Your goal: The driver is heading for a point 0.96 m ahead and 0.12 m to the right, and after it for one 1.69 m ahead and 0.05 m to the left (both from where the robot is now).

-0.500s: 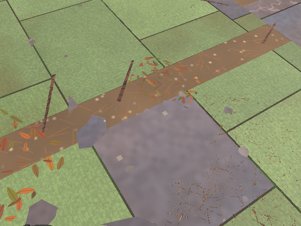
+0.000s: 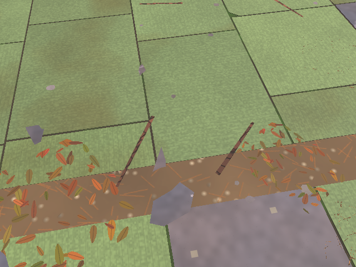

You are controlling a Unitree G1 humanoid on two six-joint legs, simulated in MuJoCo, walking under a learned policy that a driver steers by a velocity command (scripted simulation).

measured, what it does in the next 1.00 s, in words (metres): walks ahead: left foot, then right foot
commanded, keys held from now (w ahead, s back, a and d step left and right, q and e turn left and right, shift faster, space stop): w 0.50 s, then w+e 0.50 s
